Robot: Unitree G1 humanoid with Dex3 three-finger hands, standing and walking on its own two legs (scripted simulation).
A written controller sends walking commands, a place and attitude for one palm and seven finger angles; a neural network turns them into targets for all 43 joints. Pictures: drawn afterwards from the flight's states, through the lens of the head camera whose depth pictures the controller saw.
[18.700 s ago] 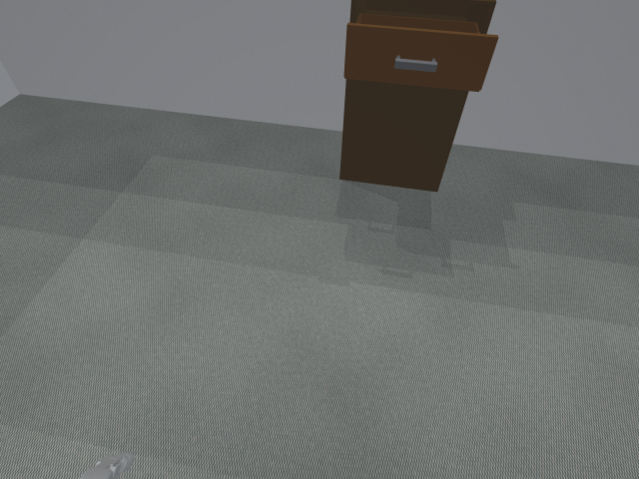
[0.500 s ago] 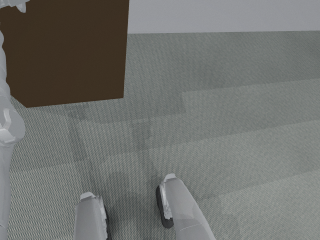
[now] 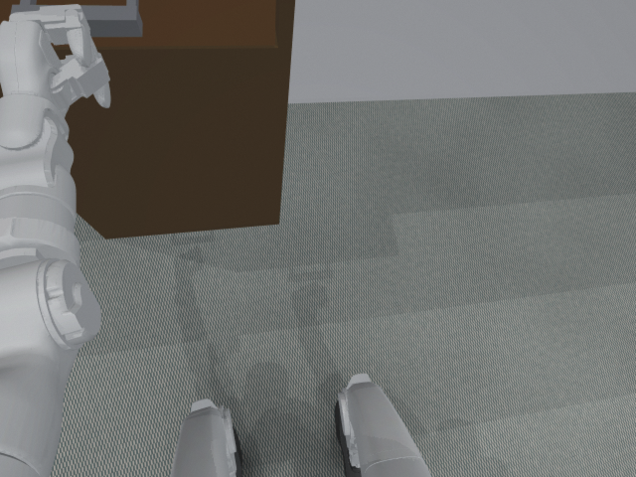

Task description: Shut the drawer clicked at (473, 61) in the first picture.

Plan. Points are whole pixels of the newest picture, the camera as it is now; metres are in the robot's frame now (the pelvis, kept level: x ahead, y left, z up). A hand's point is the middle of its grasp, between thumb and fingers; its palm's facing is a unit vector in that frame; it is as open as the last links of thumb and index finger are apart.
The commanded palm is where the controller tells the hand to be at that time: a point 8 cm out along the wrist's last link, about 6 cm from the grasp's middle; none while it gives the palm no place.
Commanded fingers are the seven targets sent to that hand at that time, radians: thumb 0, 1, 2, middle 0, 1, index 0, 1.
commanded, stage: draw the hand back to the body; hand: left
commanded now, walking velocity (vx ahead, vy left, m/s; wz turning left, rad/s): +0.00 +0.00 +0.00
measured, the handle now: (81, 8) +0.66 +0.19 +0.08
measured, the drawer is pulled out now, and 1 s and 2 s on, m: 0.00 0.00 0.00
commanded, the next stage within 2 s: step back with the hand held close in 1.48 s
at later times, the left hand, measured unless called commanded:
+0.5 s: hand (13, 109) +0.46 +0.20 +0.15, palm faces +0.04 -1.00 -0.03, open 3.3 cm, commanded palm +0.41 +0.24 +0.15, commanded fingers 0.00 0.90 0.90 -1.40 -1.60 -1.40 -1.60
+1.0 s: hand out of the picture +0.30 +0.22 +0.22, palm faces +0.32 -0.90 -0.28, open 3.3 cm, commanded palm +0.25 +0.26 +0.23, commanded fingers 0.00 0.90 0.90 -1.40 -1.60 -1.40 -1.60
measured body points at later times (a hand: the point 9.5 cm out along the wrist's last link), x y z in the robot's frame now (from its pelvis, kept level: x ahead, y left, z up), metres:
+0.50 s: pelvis +0.05 -0.01 +0.06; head +0.12 +0.00 +0.50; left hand +0.45 +0.25 +0.16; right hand +0.15 -0.26 -0.05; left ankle +0.02 +0.14 -0.64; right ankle +0.03 -0.17 -0.64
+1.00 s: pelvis +0.04 -0.01 +0.10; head +0.03 -0.02 +0.55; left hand +0.28 +0.27 +0.24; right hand +0.23 -0.21 +0.02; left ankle +0.02 +0.14 -0.64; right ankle +0.03 -0.17 -0.64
